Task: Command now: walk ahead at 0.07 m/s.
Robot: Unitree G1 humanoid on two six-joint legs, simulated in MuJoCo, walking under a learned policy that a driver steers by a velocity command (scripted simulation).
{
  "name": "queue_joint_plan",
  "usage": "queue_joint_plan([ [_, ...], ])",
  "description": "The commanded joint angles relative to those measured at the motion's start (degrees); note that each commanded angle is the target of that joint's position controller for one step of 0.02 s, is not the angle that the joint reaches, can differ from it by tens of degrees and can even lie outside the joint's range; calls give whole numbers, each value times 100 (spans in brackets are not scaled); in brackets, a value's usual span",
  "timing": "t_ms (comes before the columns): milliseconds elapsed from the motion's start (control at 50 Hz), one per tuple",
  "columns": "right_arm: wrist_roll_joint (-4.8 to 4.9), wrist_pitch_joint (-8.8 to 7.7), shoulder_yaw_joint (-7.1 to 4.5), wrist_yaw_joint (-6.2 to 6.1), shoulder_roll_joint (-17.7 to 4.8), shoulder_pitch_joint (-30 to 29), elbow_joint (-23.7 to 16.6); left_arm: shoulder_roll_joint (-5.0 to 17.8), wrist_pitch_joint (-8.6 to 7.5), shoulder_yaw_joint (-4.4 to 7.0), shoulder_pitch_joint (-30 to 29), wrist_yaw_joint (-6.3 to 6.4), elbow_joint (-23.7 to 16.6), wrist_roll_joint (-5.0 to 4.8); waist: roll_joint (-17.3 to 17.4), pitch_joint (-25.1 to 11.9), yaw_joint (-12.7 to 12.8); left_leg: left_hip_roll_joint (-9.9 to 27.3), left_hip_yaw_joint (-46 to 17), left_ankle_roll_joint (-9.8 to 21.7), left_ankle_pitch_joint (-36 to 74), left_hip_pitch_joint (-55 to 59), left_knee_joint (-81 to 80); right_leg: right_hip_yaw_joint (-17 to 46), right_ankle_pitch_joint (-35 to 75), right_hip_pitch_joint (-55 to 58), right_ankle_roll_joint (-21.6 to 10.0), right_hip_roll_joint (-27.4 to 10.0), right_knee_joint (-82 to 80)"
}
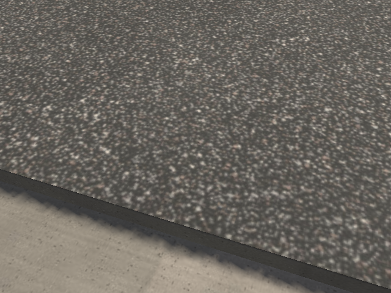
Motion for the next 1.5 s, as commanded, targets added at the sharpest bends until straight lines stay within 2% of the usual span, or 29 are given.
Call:
queue_joint_plan([
  [20, -16, -12, -77, -15, -494, 345, -39, 580, -8, 113, 347, 12, -46, 15, -109, 133, 10, 460, -420, 199, -352, -239, -225, 642, -662, -188, -160, -573, -488],
  [100, -149, -17, -116, 83, -370, 112, -347, 847, 80, 299, 829, -24, -27, 32, -652, 755, 231, 9, 30, 378, -2050, -1609, 1007, 1789, -3534, -348, -808, -1125, -988],
  [160, -191, -205, -130, 174, -353, -164, -638, 932, -5, 417, 999, -37, -6, 80, -688, 826, 256, 311, 408, 287, -1346, -1991, 2169, 2648, -3155, -284, -1242, -1926, -1551],
  [220, -106, -353, -169, 259, -326, -17, -772, 979, -123, 479, 682, -76, -131, 57, -671, 721, 8, 376, 523, 311, -1360, -1464, 1613, 1965, -2414, -529, -1048, -1641, -1350],
  [280, -51, -416, -250, 212, -288, 1219, -351, 784, -178, 467, 222, -109, -341, 13, -221, 586, -541, 47, 663, 355, -676, 974, 209, 940, -2074, -2026, -688, -867, -223],
  [320, -81, -441, -506, 157, -1256, 2533, -112, 266, -301, 317, -50, -201, -763, 57, 1853, 247, -874, 2339, -3159, 1040, -3152, 1911, -1540, -423, -1967, -3635, -348, 174, 2883],
  [340, -90, -397, -467, 144, -1007, 2161, -161, 725, -309, 418, -233, -247, -799, 224, 893, 694, -591, 2445, -3224, 1187, -3221, 1355, -1478, -40, -1702, -3795, -420, -227, 3775],
  [400, -71, -554, -360, 183, -660, 1194, -567, 489, -400, 399, -162, -392, -702, 153, 189, 741, -61, 1802, -1764, 935, -1151, 833, -1528, 76, -333, -3476, -307, -630, 3936],
  [480, -37, -668, -262, 151, -463, 1658, -369, 476, -280, 424, -455, -416, -826, 156, 373, 441, -33, 1396, -600, 816, 1835, 1153, -1221, -327, 101, -3477, -77, -530, 3750],
  [620, -59, -674, -208, 88, -563, 1813, -290, 316, -233, 266, -1931, -375, -1469, 33, 625, 668, -222, 1218, 28, 767, 3564, 750, -1180, -877, 700, -2453, -149, -133, 1466],
  [700, -53, -696, -270, 62, -809, 1448, -345, 764, -346, 456, -388, -210, -1078, 24, 631, -243, 523, 1317, 191, 604, 5874, 1193, 728, -824, 613, -652, -608, 286, 893],
  [720, -16, -676, -279, 74, -835, 1309, -378, 865, -397, 529, 426, -160, -820, 72, 539, -626, 893, 1189, 291, 553, 5225, 796, 1787, -685, 887, 373, -723, 117, 500],
  [740, 3, -676, -223, 102, -630, 1393, -507, 1283, -416, 649, 1239, -108, -669, 214, 37, -1196, 1067, 916, 424, 519, 3212, -194, 3345, 533, 164, 1587, -949, -1015, 469],
  [760, 141, -623, -144, 172, 52, 2198, -524, 1694, -371, 750, 1267, -153, -695, 293, -1319, -1695, 536, -190, 580, 323, -1800, -2176, 5659, 3487, 85, 2753, -1940, -2623, -89],
  [780, -33, -583, -284, 165, -555, 1697, -544, 1399, -327, 724, 751, -229, -733, 40, -390, -1311, 489, 104, -73, 469, -1439, -2608, 5902, 3783, -1222, 2074, -1847, -2339, -722],
  [820, -97, -620, -329, 224, -555, 792, -841, 721, -398, 542, -174, -267, -897, 6, -13, 37, 153, 565, 14, 492, -493, -2616, 5310, 2386, -981, 446, -1463, -1925, -1230],
  [860, -191, -503, -327, 282, -346, 835, -841, 402, -498, 425, -48, -215, -739, 40, -22, 155, -145, 744, 22, 381, -348, -2061, 4845, 1471, 244, -247, -1172, -1512, -1332],
  [980, -225, -278, -346, 372, -265, -13, -1198, 684, -614, 426, 751, -180, -527, 49, -213, 296, -120, 880, 453, 48, 168, -2706, 3861, 612, 1467, -171, -1092, -1255, -1476],
  [1180, -107, -378, -258, 288, -199, -1601, -1985, 691, -442, 412, 1574, -48, -557, 169, -510, 259, 279, 533, 716, -38, -32, -3301, 2484, 1142, 3226, 1254, -1286, -1438, -505],
  [1220, -78, -487, -275, 269, -192, -1359, -1981, 579, -386, 377, 1531, -46, -579, 207, -230, 70, 165, 49, 1069, 66, -489, -2240, 1728, 821, 5147, 1194, -1030, -963, 368],
  [1240, -39, -556, -309, 214, -185, -875, -1883, 818, -381, 439, 1459, -66, -562, 185, -391, -129, -57, -141, 1115, 76, -299, -1370, 1127, 795, 5945, 1003, -952, -863, 1181],
  [1260, -29, -630, -390, 159, -349, 51, -1661, 988, -414, 509, 1133, -105, -673, 36, -343, -595, -520, 68, 864, 129, 770, 212, 167, 722, 5402, 319, -793, -686, 2246],
  [1280, -116, -660, -546, 63, -842, 948, -1475, 886, -491, 507, 721, -138, -915, -145, -313, -1134, -890, 993, 55, 338, 1272, 1981, -105, 742, 3245, -1112, -614, -475, 3383],
  [1300, -290, -644, -647, 65, -1468, 1298, -1456, 69, -551, 373, 689, -76, -1220, -124, 879, -1305, -569, 2881, -1464, 464, 4928, 3287, 554, 315, -1878, -2914, -469, 100, 4981],
  [1320, -269, -515, -713, 104, -1495, 1536, -1414, 298, -446, 472, 860, 30, -1327, -265, 748, -1806, -677, 3314, -2089, 1321, 4498, 3097, 517, 216, -1677, -3385, -392, 83, 6123],
  [1340, -258, -498, -582, 153, -863, 1188, -1430, 327, -363, 494, 392, 40, -1384, -156, 336, -1111, -543, 3030, -1795, 1359, 2848, 2392, 141, 134, -1364, -3894, -388, -216, 6728],
  [1380, -275, -492, -409, 189, -221, 1011, -1280, 34, -218, 494, -360, -48, -1748, 13, 570, -152, -414, 2441, -1038, 949, 945, 1360, -484, -79, -1365, -4803, -494, -288, 8244],
  [1440, -223, -611, -308, 177, 12, 1353, -894, -628, 18, 258, -1178, -90, -2489, 13, 711, 448, -80, 2325, -432, 592, -327, 516, -951, 237, -1724, -6348, -704, -296, 9879],
  [1500, -233, -710, -229, 273, -55, 915, -844, -531, 72, 92, -1759, -121, -3299, 56, 430, 802, 529, 1966, 602, 258, -725, -921, -1737, 109, -1383, -6051, -766, -356, 8598],
])
Next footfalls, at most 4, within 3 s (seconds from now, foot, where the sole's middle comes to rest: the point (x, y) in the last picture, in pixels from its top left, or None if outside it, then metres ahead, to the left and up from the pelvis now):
0.74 right None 0.43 -0.02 -0.78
1.16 left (157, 259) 0.65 0.18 -0.78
1.68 right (230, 188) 0.89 -0.10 -0.68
2.24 left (242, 122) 1.25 -0.17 -0.68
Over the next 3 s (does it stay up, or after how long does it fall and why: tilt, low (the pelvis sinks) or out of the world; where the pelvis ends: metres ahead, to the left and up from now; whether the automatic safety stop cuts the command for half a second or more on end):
stays up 1.31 -0.42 0.10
